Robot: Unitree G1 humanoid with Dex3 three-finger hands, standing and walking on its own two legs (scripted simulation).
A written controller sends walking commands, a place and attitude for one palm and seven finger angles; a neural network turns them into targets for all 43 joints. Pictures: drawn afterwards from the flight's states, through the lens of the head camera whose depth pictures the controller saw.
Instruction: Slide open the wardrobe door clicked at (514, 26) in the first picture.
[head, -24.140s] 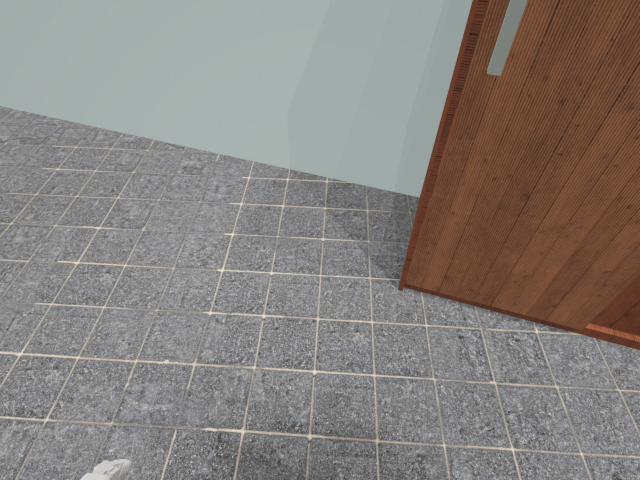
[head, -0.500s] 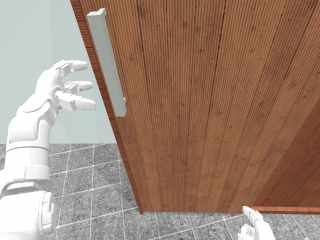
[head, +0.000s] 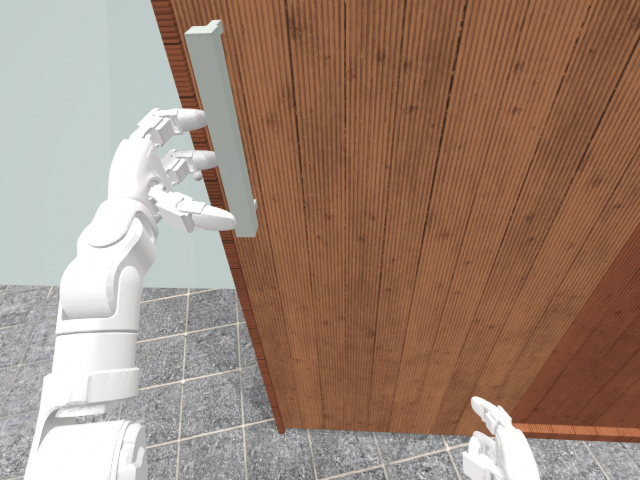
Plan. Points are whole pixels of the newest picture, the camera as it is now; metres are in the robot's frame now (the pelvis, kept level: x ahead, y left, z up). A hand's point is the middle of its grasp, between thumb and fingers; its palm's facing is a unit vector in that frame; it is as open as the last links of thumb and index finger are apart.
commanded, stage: feel for the door with the fingertips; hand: left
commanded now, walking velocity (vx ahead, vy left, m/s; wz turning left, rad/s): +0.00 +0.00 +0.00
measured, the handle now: (233, 140) +0.44 +0.14 +0.25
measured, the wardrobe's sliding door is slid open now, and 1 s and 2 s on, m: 0.00 0.00 0.00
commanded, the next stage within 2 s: slide the fingers in behind the handle in 0.56 s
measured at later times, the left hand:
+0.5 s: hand (197, 157) +0.39 +0.17 +0.25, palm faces +0.08 -1.00 -0.03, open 14.0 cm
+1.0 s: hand (208, 161) +0.39 +0.16 +0.25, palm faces +0.04 -1.00 -0.02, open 14.0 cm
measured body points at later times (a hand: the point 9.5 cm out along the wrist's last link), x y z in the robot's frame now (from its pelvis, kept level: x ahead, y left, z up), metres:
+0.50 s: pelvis +0.00 +0.00 +0.00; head -0.02 -0.03 +0.45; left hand +0.38 +0.22 +0.26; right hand +0.17 -0.24 -0.10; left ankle +0.00 +0.12 -0.74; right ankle -0.03 -0.10 -0.74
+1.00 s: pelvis +0.00 +0.00 +0.00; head -0.03 -0.02 +0.45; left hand +0.38 +0.21 +0.25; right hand +0.17 -0.23 -0.09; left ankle +0.00 +0.12 -0.74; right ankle -0.03 -0.10 -0.74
